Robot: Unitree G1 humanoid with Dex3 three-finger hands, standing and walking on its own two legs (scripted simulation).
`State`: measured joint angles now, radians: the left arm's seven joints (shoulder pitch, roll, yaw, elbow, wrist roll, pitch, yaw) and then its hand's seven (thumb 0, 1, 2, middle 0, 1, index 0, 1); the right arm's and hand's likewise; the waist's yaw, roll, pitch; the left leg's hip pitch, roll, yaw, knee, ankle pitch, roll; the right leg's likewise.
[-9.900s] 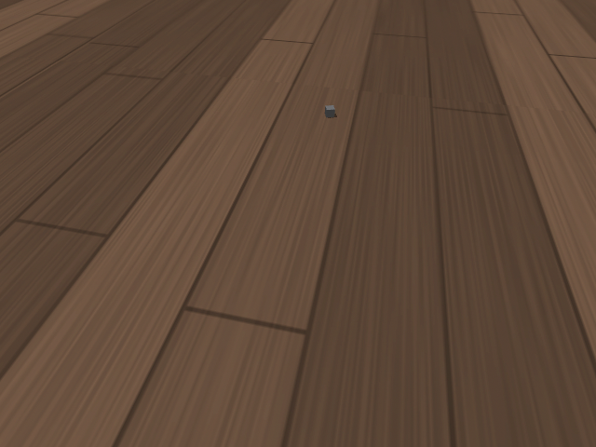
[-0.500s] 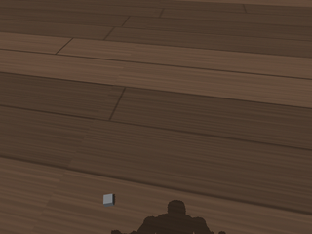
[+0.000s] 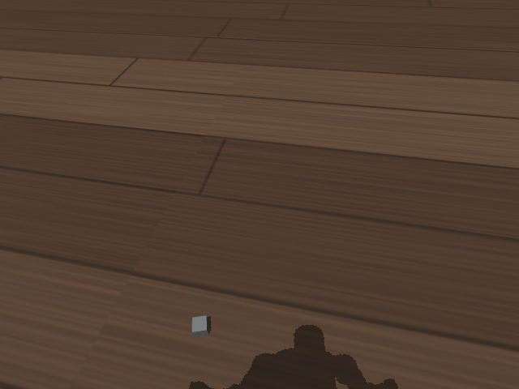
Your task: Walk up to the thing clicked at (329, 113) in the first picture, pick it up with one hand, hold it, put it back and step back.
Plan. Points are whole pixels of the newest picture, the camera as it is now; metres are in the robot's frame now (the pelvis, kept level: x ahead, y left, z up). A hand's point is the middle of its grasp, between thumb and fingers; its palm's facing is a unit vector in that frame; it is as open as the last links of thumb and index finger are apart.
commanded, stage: walk up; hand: left
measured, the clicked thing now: (200, 326) +0.50 +0.29 -0.75
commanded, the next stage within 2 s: stand in 1.48 s
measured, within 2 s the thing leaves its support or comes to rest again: neither
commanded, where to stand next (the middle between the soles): +0.08 +0.03 m, yaw -1 degrees
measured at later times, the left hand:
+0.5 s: hand out of the picture +0.09 +0.33 -0.16, palm faces -0.01 -0.93 -0.36, open 7.4 cm
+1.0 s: hand out of the picture +0.14 +0.31 -0.15, palm faces -0.03 -0.94 -0.33, open 7.4 cm
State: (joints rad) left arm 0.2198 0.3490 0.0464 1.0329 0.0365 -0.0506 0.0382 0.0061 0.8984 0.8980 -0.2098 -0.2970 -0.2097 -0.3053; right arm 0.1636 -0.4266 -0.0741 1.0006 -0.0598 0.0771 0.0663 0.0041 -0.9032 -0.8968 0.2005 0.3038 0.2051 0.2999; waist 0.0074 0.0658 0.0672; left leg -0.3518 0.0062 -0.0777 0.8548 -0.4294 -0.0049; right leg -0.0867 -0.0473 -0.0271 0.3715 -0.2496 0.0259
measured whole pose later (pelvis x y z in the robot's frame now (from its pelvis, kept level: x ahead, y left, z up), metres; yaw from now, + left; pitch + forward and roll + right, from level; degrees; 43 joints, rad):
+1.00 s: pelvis +0.03 +0.06 +0.00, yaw -1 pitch -3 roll +0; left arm 0.09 0.37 0.03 1.04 0.01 0.02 -0.04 0.01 0.90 0.90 -0.20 -0.30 -0.20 -0.30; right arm 0.11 -0.37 -0.01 1.06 -0.01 -0.02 0.00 0.00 -0.90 -0.90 0.20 0.30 0.21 0.30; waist 0.00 0.00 0.08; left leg -0.16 0.04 0.02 0.40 -0.19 -0.03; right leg -0.13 0.02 0.02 0.41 -0.22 -0.02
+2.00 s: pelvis +0.05 +0.08 +0.01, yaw +0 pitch -2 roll +0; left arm 0.12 0.36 0.01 1.14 0.01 -0.02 -0.01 0.01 0.90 0.90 -0.20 -0.30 -0.20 -0.30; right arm 0.11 -0.34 0.00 1.14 -0.01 -0.01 0.01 0.00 -0.90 -0.90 0.20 0.30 0.21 0.30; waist 0.00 0.00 0.05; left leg -0.11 0.01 0.02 0.32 -0.17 0.00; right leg -0.08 -0.01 0.02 0.30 -0.19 0.01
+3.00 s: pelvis +0.05 +0.08 +0.01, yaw +0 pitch -2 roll +0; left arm 0.13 0.35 0.00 1.13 0.02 -0.01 -0.01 0.01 0.90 0.90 -0.20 -0.30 -0.20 -0.31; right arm 0.12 -0.35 0.00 1.14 -0.01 -0.01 0.01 0.00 -0.90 -0.90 0.20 0.30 0.21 0.30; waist 0.00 0.00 0.05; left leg -0.11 0.00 0.02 0.31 -0.17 0.01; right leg -0.07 -0.02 0.01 0.30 -0.19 0.02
